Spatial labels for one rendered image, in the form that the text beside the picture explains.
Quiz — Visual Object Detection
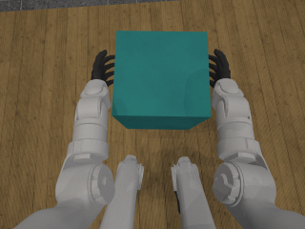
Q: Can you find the robot right shin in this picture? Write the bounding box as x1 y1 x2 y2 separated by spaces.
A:
176 156 199 200

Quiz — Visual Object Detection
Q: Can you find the robot right upper arm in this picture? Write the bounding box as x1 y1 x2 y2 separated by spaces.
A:
212 161 305 229

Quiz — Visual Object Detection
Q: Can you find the carton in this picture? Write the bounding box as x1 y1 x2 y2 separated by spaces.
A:
112 31 212 130

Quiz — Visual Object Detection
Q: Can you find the robot left hand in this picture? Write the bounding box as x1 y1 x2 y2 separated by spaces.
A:
91 50 115 87

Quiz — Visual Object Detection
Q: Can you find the robot right forearm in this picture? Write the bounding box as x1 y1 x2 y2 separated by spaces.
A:
211 78 276 194

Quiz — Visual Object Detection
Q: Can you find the robot left upper arm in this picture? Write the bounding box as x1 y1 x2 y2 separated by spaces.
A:
13 162 115 229

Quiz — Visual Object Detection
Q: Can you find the robot right foot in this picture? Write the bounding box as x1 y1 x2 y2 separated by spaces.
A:
174 191 181 215

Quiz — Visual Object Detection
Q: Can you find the robot right hand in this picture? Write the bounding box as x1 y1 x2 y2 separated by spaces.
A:
208 49 231 88

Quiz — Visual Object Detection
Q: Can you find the robot left forearm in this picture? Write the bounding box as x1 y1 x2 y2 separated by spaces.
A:
55 79 112 197

